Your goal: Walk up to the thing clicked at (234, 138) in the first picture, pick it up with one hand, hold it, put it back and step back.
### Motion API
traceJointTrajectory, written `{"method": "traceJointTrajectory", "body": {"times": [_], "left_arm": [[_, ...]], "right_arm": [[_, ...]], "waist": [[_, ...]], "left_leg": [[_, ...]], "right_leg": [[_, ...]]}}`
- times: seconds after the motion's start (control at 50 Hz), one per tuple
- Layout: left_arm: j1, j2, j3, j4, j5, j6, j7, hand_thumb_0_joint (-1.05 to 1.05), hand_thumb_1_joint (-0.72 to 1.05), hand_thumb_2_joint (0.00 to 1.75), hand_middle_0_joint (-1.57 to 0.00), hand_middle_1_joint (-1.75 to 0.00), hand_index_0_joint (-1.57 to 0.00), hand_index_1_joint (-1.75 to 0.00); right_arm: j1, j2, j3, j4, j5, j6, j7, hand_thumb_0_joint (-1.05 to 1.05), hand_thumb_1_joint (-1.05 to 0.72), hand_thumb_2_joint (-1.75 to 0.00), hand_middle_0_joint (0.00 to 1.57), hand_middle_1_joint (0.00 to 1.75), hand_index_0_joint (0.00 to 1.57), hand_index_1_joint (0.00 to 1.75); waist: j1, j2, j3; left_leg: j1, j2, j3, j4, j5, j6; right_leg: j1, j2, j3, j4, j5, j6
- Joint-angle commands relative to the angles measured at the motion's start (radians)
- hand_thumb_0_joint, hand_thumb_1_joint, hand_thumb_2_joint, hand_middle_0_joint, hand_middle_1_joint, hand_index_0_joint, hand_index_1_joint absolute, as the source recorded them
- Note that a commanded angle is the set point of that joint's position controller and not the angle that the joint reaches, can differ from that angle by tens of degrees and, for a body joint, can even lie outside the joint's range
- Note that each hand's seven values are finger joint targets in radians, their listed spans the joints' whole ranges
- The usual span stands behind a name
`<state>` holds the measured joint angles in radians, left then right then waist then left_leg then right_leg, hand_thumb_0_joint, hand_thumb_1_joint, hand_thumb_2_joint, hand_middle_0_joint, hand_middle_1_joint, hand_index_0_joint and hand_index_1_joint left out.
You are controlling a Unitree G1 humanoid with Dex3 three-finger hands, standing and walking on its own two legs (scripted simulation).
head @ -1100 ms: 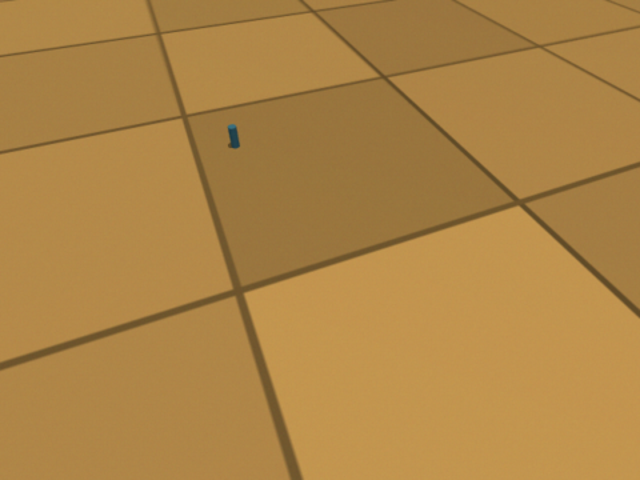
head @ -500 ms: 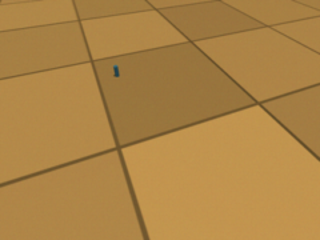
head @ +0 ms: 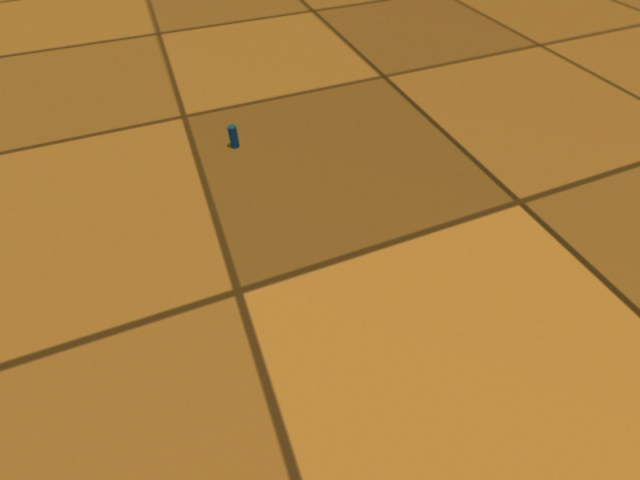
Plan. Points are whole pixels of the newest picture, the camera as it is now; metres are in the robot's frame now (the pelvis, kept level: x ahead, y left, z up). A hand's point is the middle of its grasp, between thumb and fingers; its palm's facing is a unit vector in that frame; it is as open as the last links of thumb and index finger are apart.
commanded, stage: stand
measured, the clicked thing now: (233, 136) +1.85 +0.48 -0.72
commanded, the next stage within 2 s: walk up in 0.02 s
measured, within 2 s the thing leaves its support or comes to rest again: neither
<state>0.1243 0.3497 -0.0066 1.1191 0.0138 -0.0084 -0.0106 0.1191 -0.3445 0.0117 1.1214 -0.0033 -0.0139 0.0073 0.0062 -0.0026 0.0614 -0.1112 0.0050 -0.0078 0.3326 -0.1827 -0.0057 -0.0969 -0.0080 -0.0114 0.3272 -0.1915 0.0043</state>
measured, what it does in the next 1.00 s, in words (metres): steps on the spot, turning left: left foot, then right foot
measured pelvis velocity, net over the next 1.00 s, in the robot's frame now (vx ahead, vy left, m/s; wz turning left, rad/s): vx -0.01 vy -0.06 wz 0.59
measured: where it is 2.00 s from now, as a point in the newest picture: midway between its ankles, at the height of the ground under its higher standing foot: outside the picture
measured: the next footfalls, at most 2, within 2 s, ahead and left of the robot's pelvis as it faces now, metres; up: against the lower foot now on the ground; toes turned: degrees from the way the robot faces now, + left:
left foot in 0.58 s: +0.00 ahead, +0.12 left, +0.00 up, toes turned +25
right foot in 0.92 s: +0.11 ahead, -0.14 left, +0.00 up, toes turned +30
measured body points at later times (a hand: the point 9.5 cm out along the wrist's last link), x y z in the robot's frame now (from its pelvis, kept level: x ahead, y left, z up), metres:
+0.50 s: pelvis -0.02 -0.04 -0.02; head +0.02 -0.02 +0.43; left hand -0.03 +0.29 -0.13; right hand +0.19 -0.32 -0.12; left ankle -0.04 +0.11 -0.71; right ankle -0.02 -0.13 -0.75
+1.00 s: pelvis -0.01 -0.06 -0.04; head +0.02 -0.06 +0.41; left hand -0.16 +0.24 -0.13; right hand +0.27 -0.26 -0.15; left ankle -0.05 +0.08 -0.72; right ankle +0.07 -0.16 -0.75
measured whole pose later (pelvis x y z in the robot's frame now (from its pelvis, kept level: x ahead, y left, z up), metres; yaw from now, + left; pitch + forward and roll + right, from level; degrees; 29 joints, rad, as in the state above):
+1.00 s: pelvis -0.01 -0.06 -0.04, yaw +34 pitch -3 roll -1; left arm 0.28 0.40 0.07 0.84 0.04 0.00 -0.01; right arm 0.21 -0.42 -0.06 0.75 -0.02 0.06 0.00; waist 0.04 0.06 0.10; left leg -0.48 -0.06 -0.16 0.99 -0.49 0.01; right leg -0.32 -0.04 -0.06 0.74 -0.37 0.00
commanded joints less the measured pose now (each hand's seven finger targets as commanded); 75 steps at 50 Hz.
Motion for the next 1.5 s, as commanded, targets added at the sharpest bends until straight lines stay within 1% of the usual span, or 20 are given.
{"method": "traceJointTrajectory", "body": {"times": [0.0,0.1,0.14,0.18,0.2,0.24,0.32,0.44,0.54,0.62,0.7,0.88,0.92,0.96,1.02,1.16,1.24,1.32,1.38,1.48], "left_arm": [[-0.110,0.299,0.097,-0.156,-0.010,-0.005,0.008,0.00,0.90,0.90,-0.20,-0.30,-0.20,-0.30],[0.030,0.197,0.098,-0.213,0.001,0.017,0.011,0.00,0.90,0.90,-0.20,-0.30,-0.20,-0.30],[0.071,0.208,0.105,-0.223,0.005,0.013,0.005,0.00,0.90,0.90,-0.20,-0.30,-0.20,-0.30],[0.114,0.301,0.136,-0.227,0.017,0.006,0.015,0.00,0.90,0.90,-0.20,-0.30,-0.20,-0.30],[0.079,0.327,0.144,-0.252,0.027,0.002,0.018,0.00,0.90,0.90,-0.20,-0.30,-0.20,-0.30],[-0.063,0.316,0.143,-0.344,0.029,0.006,0.011,0.00,0.90,0.90,-0.20,-0.30,-0.20,-0.30],[-0.043,0.260,0.134,-0.361,0.027,-0.007,0.016,0.00,0.90,0.90,-0.20,-0.30,-0.20,-0.30],[0.088,0.308,0.149,-0.381,0.030,-0.012,0.003,0.00,0.90,0.90,-0.20,-0.30,-0.20,-0.30],[0.030,0.304,0.145,-0.425,0.009,0.012,-0.011,0.00,0.90,0.90,-0.20,-0.30,-0.20,-0.30],[0.085,0.266,0.131,-0.433,0.003,0.032,-0.003,0.00,0.90,0.90,-0.20,-0.30,-0.20,-0.30],[0.147,0.251,0.133,-0.378,-0.007,0.027,-0.015,0.00,0.90,0.90,-0.20,-0.30,-0.20,-0.30],[0.291,0.240,0.149,-0.323,0.001,-0.020,0.026,0.00,0.90,0.90,-0.20,-0.30,-0.20,-0.30],[0.249,0.411,0.187,-0.361,0.042,-0.037,0.033,0.00,0.90,0.90,-0.20,-0.30,-0.20,-0.30],[0.062,0.440,0.187,-0.414,0.036,-0.035,0.034,0.00,0.90,0.90,-0.20,-0.30,-0.20,-0.30],[0.061,0.318,0.153,-0.390,0.023,-0.051,0.037,0.00,0.90,0.90,-0.20,-0.30,-0.20,-0.30],[0.208,0.331,0.166,-0.389,0.034,-0.051,0.018,0.00,0.90,0.90,-0.20,-0.30,-0.20,-0.30],[0.162,0.306,0.141,-0.412,0.007,-0.024,0.009,0.00,0.90,0.90,-0.20,-0.30,-0.20,-0.30],[0.119,0.290,0.124,-0.397,-0.005,0.001,0.024,0.00,0.90,0.90,-0.20,-0.30,-0.20,-0.30],[0.175,0.261,0.118,-0.352,-0.013,-0.007,0.017,0.00,0.90,0.90,-0.20,-0.30,-0.20,-0.30],[0.173,0.225,0.105,-0.297,-0.009,-0.017,0.024,0.00,0.90,0.90,-0.20,-0.30,-0.20,-0.30]], "right_arm": [[0.019,-0.314,-0.098,-0.168,-0.003,-0.004,-0.010,0.00,-0.90,-0.90,0.20,0.30,0.20,0.30],[0.033,-0.341,-0.152,-0.243,-0.019,0.004,-0.022,0.00,-0.90,-0.90,0.20,0.30,0.20,0.30],[-0.028,-0.314,-0.151,-0.278,-0.019,0.010,-0.028,0.00,-0.90,-0.90,0.20,0.30,0.20,0.30],[-0.089,-0.201,-0.122,-0.334,-0.009,0.013,-0.027,0.00,-0.90,-0.90,0.20,0.30,0.20,0.30],[-0.068,-0.179,-0.116,-0.344,-0.009,0.015,-0.032,0.00,-0.90,-0.90,0.20,0.30,0.20,0.30],[0.076,-0.236,-0.135,-0.354,-0.037,0.036,-0.030,0.00,-0.90,-0.90,0.20,0.30,0.20,0.30],[0.099,-0.235,-0.140,-0.359,-0.037,0.048,0.010,0.00,-0.90,-0.90,0.20,0.30,0.20,0.30],[0.038,-0.218,-0.126,-0.409,-0.020,0.024,0.026,0.00,-0.90,-0.90,0.20,0.30,0.20,0.30],[0.220,-0.231,-0.143,-0.349,-0.017,-0.008,0.004,0.00,-0.90,-0.90,0.20,0.30,0.20,0.30],[0.175,-0.434,-0.189,-0.409,-0.014,-0.027,-0.031,0.00,-0.90,-0.90,0.20,0.30,0.20,0.30],[0.106,-0.309,-0.139,-0.438,-0.012,-0.024,-0.042,0.00,-0.90,-0.90,0.20,0.30,0.20,0.30],[0.023,-0.275,-0.135,-0.509,-0.024,0.034,-0.013,0.00,-0.90,-0.90,0.20,0.30,0.20,0.30],[0.043,-0.176,-0.113,-0.531,-0.012,0.040,-0.016,0.00,-0.90,-0.90,0.20,0.30,0.20,0.30],[0.124,-0.291,-0.149,-0.476,-0.026,0.047,-0.031,0.00,-0.90,-0.90,0.20,0.30,0.20,0.30],[0.169,-0.286,-0.160,-0.410,-0.013,0.044,0.004,0.00,-0.90,-0.90,0.20,0.30,0.20,0.30],[0.079,-0.225,-0.125,-0.421,-0.018,0.011,0.023,0.00,-0.90,-0.90,0.20,0.30,0.20,0.30],[0.210,-0.236,-0.134,-0.341,-0.020,-0.015,0.003,0.00,-0.90,-0.90,0.20,0.30,0.20,0.30],[0.174,-0.425,-0.164,-0.358,-0.020,-0.026,-0.019,0.00,-0.90,-0.90,0.20,0.30,0.20,0.30],[0.097,-0.289,-0.113,-0.366,-0.017,-0.033,-0.031,0.00,-0.90,-0.90,0.20,0.30,0.20,0.30],[0.099,-0.290,-0.104,-0.345,0.001,-0.033,-0.030,0.00,-0.90,-0.90,0.20,0.30,0.20,0.30]], "waist": [[-0.013,-0.009,-0.001],[0.010,0.218,-0.099],[0.054,0.190,-0.149],[0.106,-0.082,-0.173],[0.094,-0.183,-0.143],[0.006,-0.159,-0.151],[-0.004,-0.104,-0.050],[0.065,-0.169,-0.033],[-0.029,-0.117,-0.092],[-0.026,0.243,-0.104],[0.013,0.188,-0.039],[0.074,0.138,-0.092],[0.071,-0.236,-0.020],[0.008,-0.196,0.034],[-0.013,-0.106,0.057],[0.078,-0.246,-0.034],[0.001,-0.127,-0.103],[-0.034,0.216,-0.054],[0.019,0.169,-0.020],[0.015,0.192,-0.092]], "left_leg": [[-0.186,0.118,-0.211,0.018,0.416,0.059],[-0.091,0.278,-0.514,-0.011,0.388,0.218],[-0.097,0.194,-0.386,0.102,0.365,0.160],[-0.316,-0.034,-0.118,0.378,0.157,0.050],[-0.461,-0.088,-0.035,0.492,-0.281,0.018],[-0.442,-0.002,-0.062,0.698,-0.347,0.010],[-0.443,0.019,-0.056,0.756,-0.220,0.004],[-0.398,0.041,0.006,0.481,-0.212,0.006],[-0.053,-0.048,0.123,0.181,0.017,0.037],[-0.025,0.398,-0.657,-0.003,0.063,0.342],[-0.156,0.181,-0.270,0.077,0.093,0.207],[-0.375,0.062,-0.242,0.329,0.055,0.160],[-0.609,-0.159,-0.132,0.701,-0.382,0.040],[-0.533,-0.025,-0.194,0.918,-0.407,0.021],[-0.472,-0.030,-0.150,0.867,-0.218,0.007],[-0.417,0.000,-0.017,0.434,-0.292,-0.014],[-0.076,-0.064,0.064,0.177,-0.067,0.015],[-0.182,0.331,-0.656,-0.031,-0.256,0.299],[-0.107,0.194,-0.347,0.118,0.113,0.219],[-0.166,0.168,-0.252,0.229,0.433,0.181]], "right_leg": [[0.037,-0.047,-0.014,0.128,0.102,0.000],[-0.131,0.029,0.059,0.354,-0.322,-0.017],[-0.072,0.003,0.073,0.216,-0.233,-0.052],[0.101,-0.216,0.235,0.014,0.112,-0.115],[0.168,-0.354,0.343,-0.002,0.304,-0.172],[0.065,-0.455,0.337,0.013,0.389,-0.261],[0.015,-0.265,0.116,0.075,0.379,-0.190],[0.059,-0.296,0.063,0.110,0.328,-0.214],[-0.117,-0.243,-0.075,0.341,0.252,-0.143],[-0.404,-0.074,0.057,0.796,-0.484,-0.014],[-0.349,-0.075,0.028,0.681,-0.318,-0.022],[-0.034,0.023,-0.061,0.210,-0.120,-0.026],[-0.059,-0.385,0.537,-0.077,-0.312,-0.169],[-0.251,-0.545,0.696,-0.140,-0.360,-0.339],[-0.228,-0.272,0.206,-0.018,-0.263,-0.182],[0.017,-0.272,0.078,0.113,0.025,-0.213],[-0.175,-0.258,-0.007,0.332,0.080,-0.157],[-0.386,-0.080,0.043,0.685,-0.470,-0.031],[-0.409,-0.108,0.059,0.588,-0.357,-0.033],[-0.175,-0.041,-0.031,0.342,-0.218,-0.035]]}}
